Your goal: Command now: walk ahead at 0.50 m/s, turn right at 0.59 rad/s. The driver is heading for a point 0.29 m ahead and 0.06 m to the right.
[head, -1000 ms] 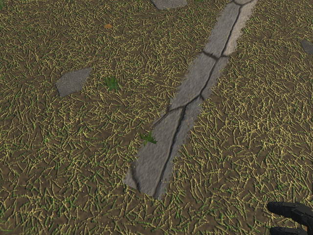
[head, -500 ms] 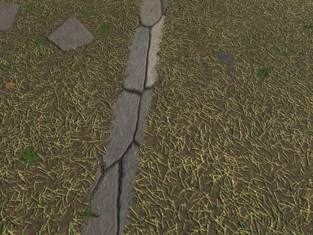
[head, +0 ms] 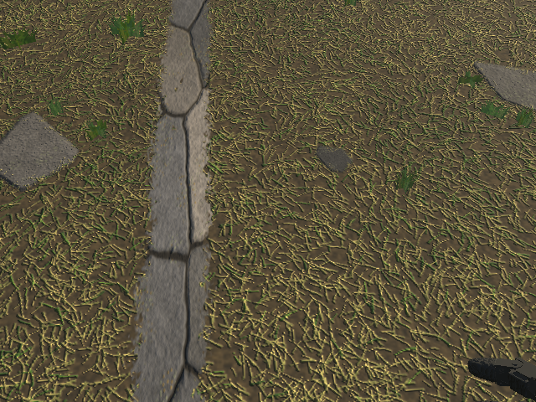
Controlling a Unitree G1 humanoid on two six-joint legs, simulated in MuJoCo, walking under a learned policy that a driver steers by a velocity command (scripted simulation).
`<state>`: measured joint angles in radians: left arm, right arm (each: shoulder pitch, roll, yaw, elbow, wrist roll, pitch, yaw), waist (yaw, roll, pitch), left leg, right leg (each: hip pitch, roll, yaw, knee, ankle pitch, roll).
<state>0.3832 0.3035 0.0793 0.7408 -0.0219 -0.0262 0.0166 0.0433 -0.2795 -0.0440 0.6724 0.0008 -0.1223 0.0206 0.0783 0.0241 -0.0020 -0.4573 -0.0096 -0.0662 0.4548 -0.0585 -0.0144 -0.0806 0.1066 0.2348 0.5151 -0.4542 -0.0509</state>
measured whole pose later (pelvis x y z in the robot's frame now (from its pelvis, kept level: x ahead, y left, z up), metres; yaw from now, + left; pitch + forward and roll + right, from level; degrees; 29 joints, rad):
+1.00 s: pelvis +0.25 +0.00 +0.01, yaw -9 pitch -1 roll +0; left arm 0.18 0.24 0.05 0.88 0.01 0.01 0.02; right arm 0.20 -0.23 -0.01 0.97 -0.01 -0.02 -0.02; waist 0.00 0.00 0.03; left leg -0.19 0.02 0.00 0.52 -0.32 -0.01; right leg -0.27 0.00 0.03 0.50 -0.21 0.01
